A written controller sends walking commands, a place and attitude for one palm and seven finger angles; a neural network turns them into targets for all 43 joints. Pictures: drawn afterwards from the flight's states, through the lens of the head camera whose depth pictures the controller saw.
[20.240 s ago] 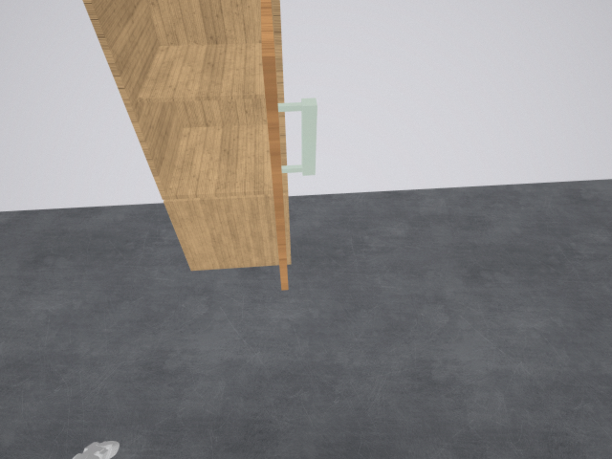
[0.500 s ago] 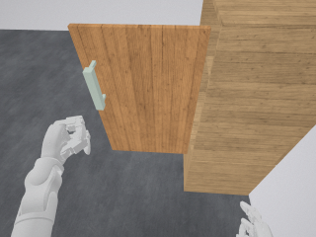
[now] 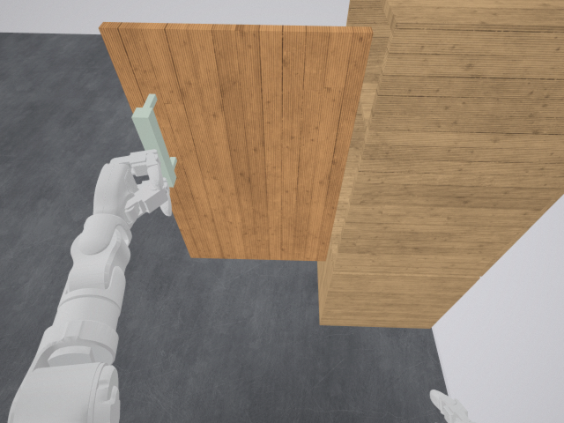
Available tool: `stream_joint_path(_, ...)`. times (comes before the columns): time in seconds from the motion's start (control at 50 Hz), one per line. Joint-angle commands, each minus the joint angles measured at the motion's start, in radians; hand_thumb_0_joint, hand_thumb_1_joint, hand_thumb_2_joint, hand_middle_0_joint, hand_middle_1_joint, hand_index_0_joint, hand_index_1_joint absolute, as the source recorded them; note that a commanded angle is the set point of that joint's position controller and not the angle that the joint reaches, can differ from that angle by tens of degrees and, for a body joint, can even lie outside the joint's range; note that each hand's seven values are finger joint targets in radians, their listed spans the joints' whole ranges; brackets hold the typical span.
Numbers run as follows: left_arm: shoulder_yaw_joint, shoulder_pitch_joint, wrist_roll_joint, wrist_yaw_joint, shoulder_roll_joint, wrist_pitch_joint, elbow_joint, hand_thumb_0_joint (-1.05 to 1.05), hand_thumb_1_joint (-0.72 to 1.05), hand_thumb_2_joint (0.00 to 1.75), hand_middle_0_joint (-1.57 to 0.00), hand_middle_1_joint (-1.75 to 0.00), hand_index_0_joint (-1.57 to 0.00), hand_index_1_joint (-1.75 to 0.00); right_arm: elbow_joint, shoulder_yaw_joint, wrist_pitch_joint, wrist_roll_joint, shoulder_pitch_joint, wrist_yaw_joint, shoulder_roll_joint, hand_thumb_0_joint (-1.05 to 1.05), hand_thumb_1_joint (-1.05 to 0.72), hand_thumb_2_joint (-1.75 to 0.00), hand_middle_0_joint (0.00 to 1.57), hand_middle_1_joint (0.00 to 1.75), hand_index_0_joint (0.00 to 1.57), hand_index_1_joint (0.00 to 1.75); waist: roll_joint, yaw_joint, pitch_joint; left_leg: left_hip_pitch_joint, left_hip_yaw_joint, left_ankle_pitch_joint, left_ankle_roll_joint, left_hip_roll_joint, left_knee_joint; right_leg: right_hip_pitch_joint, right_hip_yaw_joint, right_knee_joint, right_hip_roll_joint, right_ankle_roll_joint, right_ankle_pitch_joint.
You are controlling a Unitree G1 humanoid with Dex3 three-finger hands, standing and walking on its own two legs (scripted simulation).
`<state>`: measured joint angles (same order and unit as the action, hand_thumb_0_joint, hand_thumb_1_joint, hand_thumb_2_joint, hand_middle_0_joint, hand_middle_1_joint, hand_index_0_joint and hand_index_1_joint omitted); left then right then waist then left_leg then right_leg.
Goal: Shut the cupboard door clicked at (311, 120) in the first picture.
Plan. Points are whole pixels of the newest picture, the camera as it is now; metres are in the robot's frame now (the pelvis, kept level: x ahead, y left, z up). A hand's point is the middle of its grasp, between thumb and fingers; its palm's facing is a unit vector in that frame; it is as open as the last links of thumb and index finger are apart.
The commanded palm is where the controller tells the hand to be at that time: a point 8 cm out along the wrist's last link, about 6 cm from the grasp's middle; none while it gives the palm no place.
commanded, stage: bring the fist close to the handle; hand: left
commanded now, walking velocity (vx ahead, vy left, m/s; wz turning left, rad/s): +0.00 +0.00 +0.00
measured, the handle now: (159, 142) +0.52 +0.22 +0.10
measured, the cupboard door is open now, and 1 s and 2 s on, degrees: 90 87 70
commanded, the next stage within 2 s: push the door shut along its arc in 0.42 s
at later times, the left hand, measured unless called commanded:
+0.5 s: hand (169, 185) +0.42 +0.18 +0.10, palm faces +0.02 -1.00 -0.03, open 3.1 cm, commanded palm +0.39 +0.23 +0.10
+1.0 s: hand (171, 162) +0.46 +0.18 +0.11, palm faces -0.09 -1.00 -0.02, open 3.1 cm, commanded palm +0.46 +0.22 +0.10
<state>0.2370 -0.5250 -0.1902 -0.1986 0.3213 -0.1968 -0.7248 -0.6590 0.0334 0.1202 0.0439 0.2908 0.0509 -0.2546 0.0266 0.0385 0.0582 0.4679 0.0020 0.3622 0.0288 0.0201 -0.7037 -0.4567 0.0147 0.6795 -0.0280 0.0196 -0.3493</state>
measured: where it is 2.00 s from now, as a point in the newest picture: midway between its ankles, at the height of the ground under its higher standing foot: outside the picture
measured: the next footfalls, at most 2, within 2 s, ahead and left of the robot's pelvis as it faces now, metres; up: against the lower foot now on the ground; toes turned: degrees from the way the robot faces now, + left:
none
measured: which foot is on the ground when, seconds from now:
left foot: down 0.00-1.00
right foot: down 0.00-1.00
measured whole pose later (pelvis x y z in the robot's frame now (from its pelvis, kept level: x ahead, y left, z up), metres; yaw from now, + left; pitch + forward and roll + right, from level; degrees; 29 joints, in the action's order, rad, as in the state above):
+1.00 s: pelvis -0.01 +0.00 -0.01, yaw +0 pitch +12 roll -1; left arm 0.31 -0.85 -0.16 -0.35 0.48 -0.30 -1.14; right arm -0.66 0.03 0.03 0.04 0.37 0.04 -0.28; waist 0.02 0.11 0.07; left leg 0.62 0.00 0.38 0.03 0.01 -0.79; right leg -0.60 0.02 0.75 -0.04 0.02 -0.36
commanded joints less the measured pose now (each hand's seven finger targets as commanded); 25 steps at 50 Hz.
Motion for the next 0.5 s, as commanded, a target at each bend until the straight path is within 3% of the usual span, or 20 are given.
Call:
stream_joint_path(0.0, 0.075, -0.537, -0.001, 0.012, 0.228, -0.100, 0.081, 0.00, 0.90, 0.90, -1.30, -1.50, -1.30, -1.50, 0.090, -0.056, 0.017, -0.001, 0.047, 0.007, -0.145, 0.00, -0.90, -0.90, 0.20, 0.30, 0.20, 0.30, -0.016, 0.039, 0.310, -0.144, -0.024, -0.287, -0.008, -0.023, 0.069, 0.056, -0.007, -0.054, 0.010, 0.001, 0.297)
stream_joint_path(0.04, 0.113, -0.473, 0.008, 0.012, 0.262, -0.121, 0.062, 0.00, 0.90, 0.90, -1.30, -1.50, -1.30, -1.50, 0.099, -0.061, 0.005, -0.007, 0.064, 0.002, -0.150, 0.00, -0.90, -0.90, 0.20, 0.30, 0.20, 0.30, -0.012, 0.013, 0.371, -0.151, -0.023, -0.336, -0.008, -0.024, 0.061, 0.096, -0.008, -0.039, 0.010, 0.004, 0.333)
stream_joint_path(0.08, 0.085, -0.439, 0.008, 0.004, 0.216, -0.132, 0.081, 0.00, 0.90, 0.90, -1.30, -1.50, -1.30, -1.50, 0.116, -0.061, 0.000, -0.005, 0.064, -0.009, -0.141, 0.00, -0.90, -0.90, 0.20, 0.30, 0.20, 0.30, 0.048, 0.007, 0.390, -0.178, -0.016, -0.396, -0.011, -0.024, 0.053, 0.088, -0.008, -0.032, 0.007, 0.006, 0.375)
stream_joint_path(0.14, 0.122, -0.373, 0.000, 0.001, 0.248, -0.134, 0.065, 0.00, 0.90, 0.90, -1.30, -1.50, -1.30, -1.50, 0.122, -0.069, -0.019, -0.007, 0.083, -0.014, -0.149, 0.00, -0.90, -0.90, 0.20, 0.30, 0.20, 0.30, -0.042, -0.001, 0.366, -0.129, -0.009, -0.409, -0.005, -0.028, 0.054, 0.124, -0.008, -0.035, 0.001, 0.001, 0.407)
stream_joint_path(0.28, 0.124, -0.412, -0.005, 0.007, 0.255, -0.148, 0.179, 0.00, 0.90, 0.90, -1.30, -1.50, -1.30, -1.50, 0.141, -0.071, -0.032, -0.003, 0.070, -0.008, -0.141, 0.00, -0.90, -0.90, 0.20, 0.30, 0.20, 0.30, 0.026, 0.012, 0.343, -0.128, 0.007, -0.323, 0.003, -0.023, 0.069, 0.108, -0.019, -0.054, -0.005, -0.002, 0.360)
stream_joint_path(0.32, 0.105, -0.458, -0.003, 0.009, 0.244, -0.153, 0.174, 0.00, 0.90, 0.90, -1.30, -1.50, -1.30, -1.50, 0.126, -0.070, -0.031, -0.003, 0.071, -0.004, -0.141, 0.00, -0.90, -0.90, 0.20, 0.30, 0.20, 0.30, 0.011, 0.033, 0.324, -0.132, 0.001, -0.295, 0.003, -0.026, 0.072, 0.085, -0.013, -0.059, -0.007, -0.002, 0.330)
stream_joint_path(0.34, 0.095, -0.470, -0.004, 0.009, 0.244, -0.158, 0.191, 0.00, 0.90, 0.90, -1.30, -1.50, -1.30, -1.50, 0.123, -0.071, -0.032, -0.002, 0.074, -0.001, -0.142, 0.00, -0.90, -0.90, 0.20, 0.30, 0.20, 0.30, -0.001, 0.035, 0.333, -0.136, 0.000, -0.294, 0.006, -0.028, 0.069, 0.092, -0.016, -0.061, -0.007, -0.003, 0.330)
stream_joint_path(0.36, 0.083, -0.482, -0.004, 0.007, 0.227, -0.159, 0.200, 0.00, 0.90, 0.90, -1.30, -1.50, -1.30, -1.50, 0.123, -0.071, -0.029, -0.002, 0.069, 0.000, -0.139, 0.00, -0.90, -0.90, 0.20, 0.30, 0.20, 0.30, 0.048, 0.036, 0.355, -0.158, 0.001, -0.305, 0.004, -0.025, 0.067, 0.088, -0.018, -0.057, -0.007, -0.001, 0.337)
stream_joint_path(0.4, 0.093, -0.443, -0.006, 0.004, 0.231, -0.155, 0.185, 0.00, 0.90, 0.90, -1.30, -1.50, -1.30, -1.50, 0.119, -0.070, -0.026, -0.003, 0.071, -0.001, -0.138, 0.00, -0.90, -0.90, 0.20, 0.30, 0.20, 0.30, 0.053, 0.026, 0.367, -0.168, -0.003, -0.324, 0.000, -0.024, 0.066, 0.094, -0.015, -0.055, -0.007, 0.001, 0.349)
stream_joint_path(0.46, 0.072, -0.424, -0.010, -0.001, 0.202, -0.131, 0.115, 0.00, 0.90, 0.90, -1.30, -1.50, -1.30, -1.50, 0.115, -0.066, -0.029, 0.001, 0.073, -0.002, -0.139, 0.00, -0.90, -0.90, 0.20, 0.30, 0.20, 0.30, -0.002, 0.033, 0.307, -0.132, -0.005, -0.302, 0.002, -0.025, 0.069, 0.077, -0.009, -0.061, -0.006, -0.002, 0.343)
stream_joint_path(0.48, 0.094, -0.436, -0.011, -0.002, 0.229, -0.126, 0.100, 0.00, 0.90, 0.90, -1.30, -1.50, -1.30, -1.50, 0.116, -0.065, -0.031, 0.002, 0.072, -0.001, -0.144, 0.00, -0.90, -0.90, 0.20, 0.30, 0.20, 0.30, -0.022, 0.031, 0.298, -0.112, -0.004, -0.274, 0.004, -0.021, 0.071, 0.081, -0.015, -0.067, -0.004, -0.003, 0.332)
